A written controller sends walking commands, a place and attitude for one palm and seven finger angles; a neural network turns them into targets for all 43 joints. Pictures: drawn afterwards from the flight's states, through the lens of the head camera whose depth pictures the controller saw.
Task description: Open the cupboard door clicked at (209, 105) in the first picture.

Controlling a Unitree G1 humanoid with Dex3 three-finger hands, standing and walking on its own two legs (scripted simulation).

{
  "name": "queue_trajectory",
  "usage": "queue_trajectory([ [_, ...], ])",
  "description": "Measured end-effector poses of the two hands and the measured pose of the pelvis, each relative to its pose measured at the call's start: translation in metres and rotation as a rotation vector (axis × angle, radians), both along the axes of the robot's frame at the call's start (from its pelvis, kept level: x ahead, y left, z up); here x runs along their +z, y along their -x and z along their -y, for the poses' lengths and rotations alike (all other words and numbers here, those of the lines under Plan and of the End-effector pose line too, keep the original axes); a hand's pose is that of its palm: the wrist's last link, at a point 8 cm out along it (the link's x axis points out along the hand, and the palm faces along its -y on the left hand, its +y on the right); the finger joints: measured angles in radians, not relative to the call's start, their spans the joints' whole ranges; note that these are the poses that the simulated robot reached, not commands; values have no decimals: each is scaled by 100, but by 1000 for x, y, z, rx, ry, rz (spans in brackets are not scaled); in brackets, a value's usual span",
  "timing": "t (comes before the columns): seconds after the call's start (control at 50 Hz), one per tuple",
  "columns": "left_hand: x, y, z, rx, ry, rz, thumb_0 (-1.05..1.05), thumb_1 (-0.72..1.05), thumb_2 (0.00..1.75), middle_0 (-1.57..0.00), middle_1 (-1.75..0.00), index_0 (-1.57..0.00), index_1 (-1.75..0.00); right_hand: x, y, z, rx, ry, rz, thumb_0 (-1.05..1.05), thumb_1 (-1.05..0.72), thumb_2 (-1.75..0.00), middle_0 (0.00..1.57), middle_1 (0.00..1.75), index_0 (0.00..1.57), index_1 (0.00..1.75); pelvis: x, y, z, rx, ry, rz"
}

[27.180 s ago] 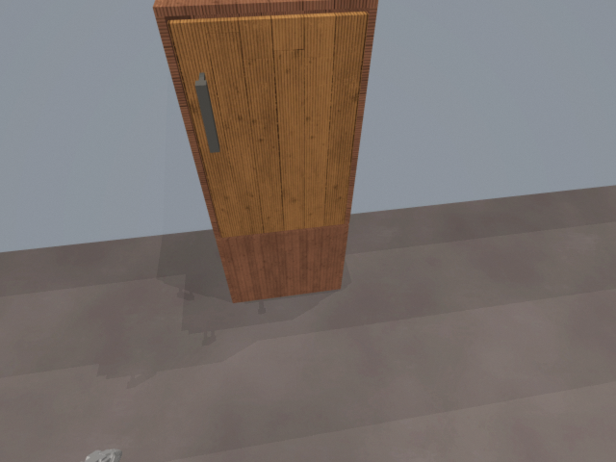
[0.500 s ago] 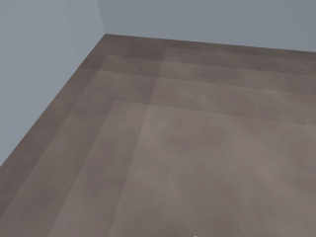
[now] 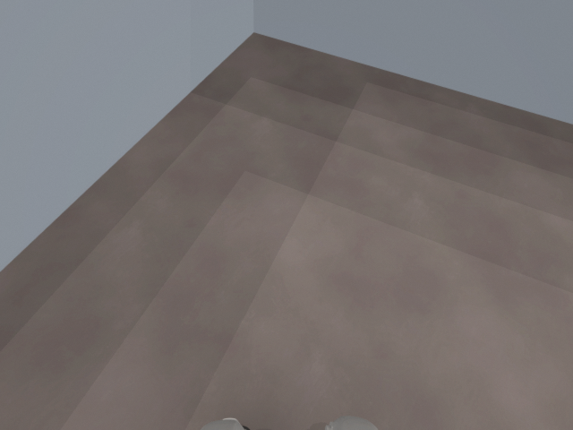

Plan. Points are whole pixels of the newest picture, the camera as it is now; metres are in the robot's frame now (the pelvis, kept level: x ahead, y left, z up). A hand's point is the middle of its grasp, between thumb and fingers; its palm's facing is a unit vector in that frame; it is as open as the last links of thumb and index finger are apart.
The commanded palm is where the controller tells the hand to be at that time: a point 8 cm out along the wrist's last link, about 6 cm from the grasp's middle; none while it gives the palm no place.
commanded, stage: turn to face it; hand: left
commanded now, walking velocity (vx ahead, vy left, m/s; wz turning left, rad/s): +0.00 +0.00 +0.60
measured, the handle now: out of the picture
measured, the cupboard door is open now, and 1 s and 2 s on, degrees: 43 43 43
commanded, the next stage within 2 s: none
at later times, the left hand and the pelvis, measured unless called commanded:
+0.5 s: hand out of the picture +0.04 +0.15 -0.17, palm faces +0.33 -0.91 -0.24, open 7.4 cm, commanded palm none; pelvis +0.05 -0.05 +0.00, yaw +20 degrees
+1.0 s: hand out of the picture +0.04 +0.11 -0.15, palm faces +0.59 -0.76 -0.26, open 7.4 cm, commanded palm none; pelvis +0.10 -0.09 +0.01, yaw +38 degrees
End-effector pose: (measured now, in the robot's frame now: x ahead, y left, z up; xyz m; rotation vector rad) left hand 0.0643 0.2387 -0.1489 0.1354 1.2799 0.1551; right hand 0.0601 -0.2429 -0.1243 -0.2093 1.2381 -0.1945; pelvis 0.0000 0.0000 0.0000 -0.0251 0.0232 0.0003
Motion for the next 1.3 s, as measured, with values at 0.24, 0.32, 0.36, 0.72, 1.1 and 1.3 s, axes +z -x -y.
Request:
queue_trajectory([
  [0.24,30,-39,23,81,-116,176,0,91,90,-20,-30,-20,-30,-15,-71,55,117,-35,1,0,-90,-90,20,30,20,30,-5,-25,53,153,-28,-15],
  [0.32,35,-16,34,139,-120,124,0,91,90,-20,-30,-20,-30,-9,-101,64,172,-26,-3,0,-91,-90,20,30,20,30,2,-35,59,217,-42,1],
  [0.36,33,-3,39,171,-109,91,0,91,90,-20,-30,-20,-30,-3,-116,63,205,-25,0,0,-91,-90,20,30,20,30,5,-40,62,245,-54,2],
  [0.72,19,54,32,455,-93,15,1,91,90,-20,-30,-20,-30,1,-201,6,514,-19,40,0,-90,-90,20,30,20,30,1,-65,65,468,-21,6],
  [1.1,17,78,109,688,-48,38,0,90,90,-20,-30,-20,-30,3,-278,-25,737,-38,16,0,-91,-90,20,30,20,30,4,-97,87,735,-59,-6],
  [1.3,7,124,96,843,-48,-17,1,91,90,-20,-30,-20,-30,13,-286,-70,883,-13,77,0,-90,-90,20,30,20,30,2,-93,77,843,-18,5],
])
